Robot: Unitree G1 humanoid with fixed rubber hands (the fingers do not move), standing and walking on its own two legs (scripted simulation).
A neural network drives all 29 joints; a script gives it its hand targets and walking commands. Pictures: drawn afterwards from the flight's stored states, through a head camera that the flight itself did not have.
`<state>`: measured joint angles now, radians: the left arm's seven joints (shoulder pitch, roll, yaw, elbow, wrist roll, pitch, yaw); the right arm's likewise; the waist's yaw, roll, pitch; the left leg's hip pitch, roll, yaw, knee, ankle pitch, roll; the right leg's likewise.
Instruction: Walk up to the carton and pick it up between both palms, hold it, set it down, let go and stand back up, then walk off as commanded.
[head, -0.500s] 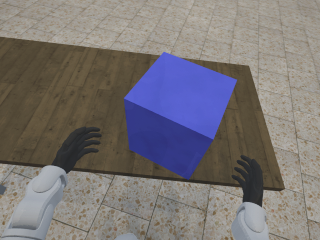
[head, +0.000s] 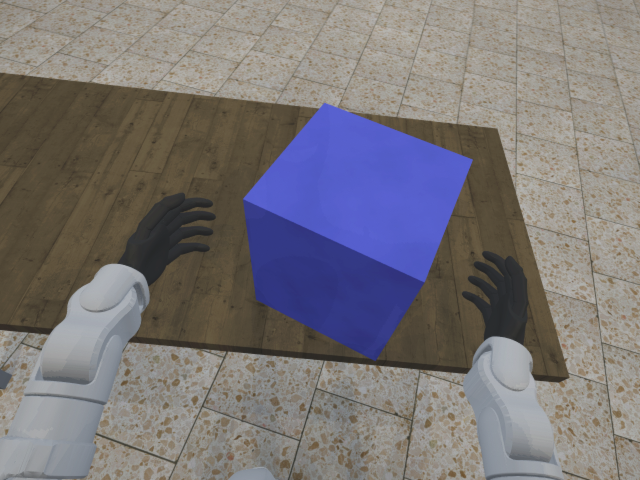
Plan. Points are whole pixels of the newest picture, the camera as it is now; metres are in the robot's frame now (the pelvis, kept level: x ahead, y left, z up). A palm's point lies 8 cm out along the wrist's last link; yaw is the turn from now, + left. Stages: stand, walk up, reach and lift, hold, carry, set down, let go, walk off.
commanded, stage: reach and lift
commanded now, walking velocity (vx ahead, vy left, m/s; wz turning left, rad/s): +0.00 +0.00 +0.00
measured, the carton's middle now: (351, 238) +0.42 -0.02 +0.01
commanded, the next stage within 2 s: none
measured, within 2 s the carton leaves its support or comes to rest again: neither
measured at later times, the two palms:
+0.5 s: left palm (173, 188) +0.40 +0.20 +0.12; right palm (537, 270) +0.32 -0.20 +0.12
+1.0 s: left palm (195, 136) +0.45 +0.18 +0.15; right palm (538, 229) +0.36 -0.21 +0.14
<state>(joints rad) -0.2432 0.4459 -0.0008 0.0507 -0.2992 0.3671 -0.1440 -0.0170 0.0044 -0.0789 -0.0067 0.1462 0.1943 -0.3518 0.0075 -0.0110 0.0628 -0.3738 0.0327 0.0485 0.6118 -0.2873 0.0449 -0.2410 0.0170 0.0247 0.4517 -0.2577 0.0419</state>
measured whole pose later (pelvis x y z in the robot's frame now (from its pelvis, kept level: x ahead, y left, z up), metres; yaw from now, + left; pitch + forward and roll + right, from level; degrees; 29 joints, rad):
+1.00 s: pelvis -0.01 +0.00 +0.00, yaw +0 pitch +2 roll -3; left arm -0.95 0.45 0.00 0.89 -0.30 0.32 -0.11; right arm -0.66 -0.03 -0.22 0.45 0.15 0.32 -0.31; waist -0.13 -0.01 0.03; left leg -0.37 0.03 0.05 0.61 -0.27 0.05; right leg -0.24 0.02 0.02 0.45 -0.24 0.04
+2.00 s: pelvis +0.01 +0.00 +0.00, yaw -1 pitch +11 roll -3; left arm -0.99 0.35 -0.05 1.37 -0.22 -0.18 -0.08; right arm -0.82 -0.02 -0.17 1.07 0.14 -0.18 -0.28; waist -0.17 -0.01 -0.04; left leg -0.52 0.03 0.05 0.61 -0.27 0.05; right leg -0.39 0.02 0.02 0.46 -0.25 0.04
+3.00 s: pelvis +0.01 +0.00 +0.00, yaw -1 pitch +12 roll -3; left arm -0.97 0.23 0.22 1.40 0.25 -0.27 -0.09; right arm -0.73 0.20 -0.62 1.07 -0.29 -0.42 -0.24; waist -0.17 -0.04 -0.07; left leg -0.53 0.03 0.05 0.61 -0.28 0.04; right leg -0.40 0.02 0.02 0.46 -0.26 0.04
